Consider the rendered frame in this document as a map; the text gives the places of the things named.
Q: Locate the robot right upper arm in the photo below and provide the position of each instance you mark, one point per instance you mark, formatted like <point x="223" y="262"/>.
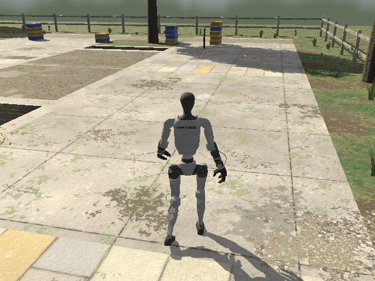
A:
<point x="208" y="132"/>

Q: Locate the right robot foot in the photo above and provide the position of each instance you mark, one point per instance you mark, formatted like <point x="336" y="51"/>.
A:
<point x="200" y="230"/>

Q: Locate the robot left shin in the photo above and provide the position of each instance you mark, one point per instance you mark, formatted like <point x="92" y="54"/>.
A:
<point x="172" y="216"/>

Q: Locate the robot left hand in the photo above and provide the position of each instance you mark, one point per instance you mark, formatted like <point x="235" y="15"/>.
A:
<point x="165" y="153"/>

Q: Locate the robot right hand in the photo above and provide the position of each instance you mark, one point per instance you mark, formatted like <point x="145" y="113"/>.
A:
<point x="223" y="174"/>

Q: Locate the left robot forearm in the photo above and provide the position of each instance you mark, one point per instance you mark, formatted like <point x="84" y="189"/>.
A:
<point x="160" y="150"/>

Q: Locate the robot left upper arm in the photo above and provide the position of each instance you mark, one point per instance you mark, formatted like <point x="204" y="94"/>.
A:
<point x="166" y="132"/>

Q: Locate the right robot forearm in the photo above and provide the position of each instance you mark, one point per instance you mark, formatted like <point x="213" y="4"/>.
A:
<point x="217" y="158"/>

